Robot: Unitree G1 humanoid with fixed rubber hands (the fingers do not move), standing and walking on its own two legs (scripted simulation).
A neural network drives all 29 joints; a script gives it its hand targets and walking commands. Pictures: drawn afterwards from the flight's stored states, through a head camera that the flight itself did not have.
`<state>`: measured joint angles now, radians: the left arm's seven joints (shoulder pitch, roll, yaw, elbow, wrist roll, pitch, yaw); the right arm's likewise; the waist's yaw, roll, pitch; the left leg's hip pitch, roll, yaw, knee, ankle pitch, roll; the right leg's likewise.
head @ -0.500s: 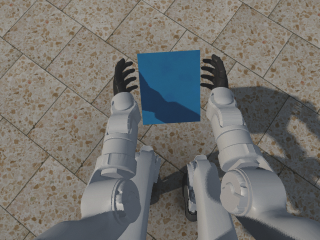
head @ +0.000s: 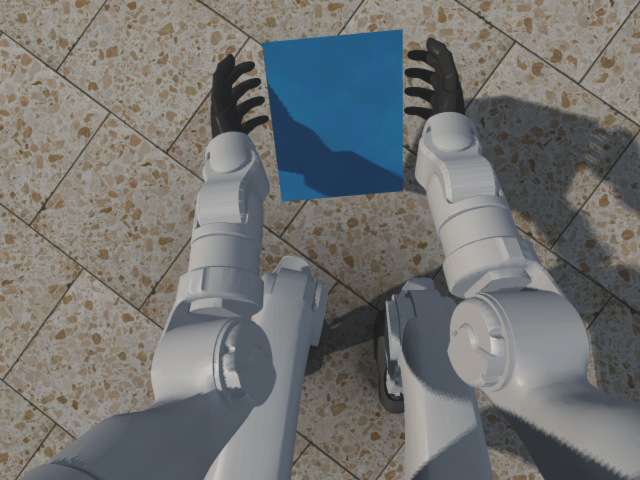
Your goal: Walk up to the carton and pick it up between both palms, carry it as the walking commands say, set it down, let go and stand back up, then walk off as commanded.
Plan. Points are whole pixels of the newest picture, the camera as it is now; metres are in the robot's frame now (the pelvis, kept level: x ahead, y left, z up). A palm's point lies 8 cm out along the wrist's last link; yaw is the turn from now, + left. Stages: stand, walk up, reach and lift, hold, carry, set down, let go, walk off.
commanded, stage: set down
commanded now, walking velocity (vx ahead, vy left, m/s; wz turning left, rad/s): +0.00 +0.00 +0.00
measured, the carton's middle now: (334, 117) +0.52 +0.07 -0.20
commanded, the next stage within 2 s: none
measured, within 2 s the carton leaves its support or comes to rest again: neither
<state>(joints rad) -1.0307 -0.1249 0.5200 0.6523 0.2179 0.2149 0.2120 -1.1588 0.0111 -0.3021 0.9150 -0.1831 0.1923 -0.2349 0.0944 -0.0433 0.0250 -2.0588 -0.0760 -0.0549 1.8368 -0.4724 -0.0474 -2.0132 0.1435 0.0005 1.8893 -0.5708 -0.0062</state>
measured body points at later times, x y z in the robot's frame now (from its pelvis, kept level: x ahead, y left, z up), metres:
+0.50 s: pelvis +0.00 +0.00 -0.06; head +0.34 +0.02 +0.24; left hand +0.49 +0.19 -0.20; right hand +0.54 -0.05 -0.21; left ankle +0.13 +0.12 -0.43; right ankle +0.10 -0.10 -0.43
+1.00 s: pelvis +0.01 +0.00 -0.09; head +0.37 +0.00 +0.17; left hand +0.52 +0.21 -0.26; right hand +0.55 -0.04 -0.28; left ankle +0.13 +0.12 -0.43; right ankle +0.10 -0.10 -0.43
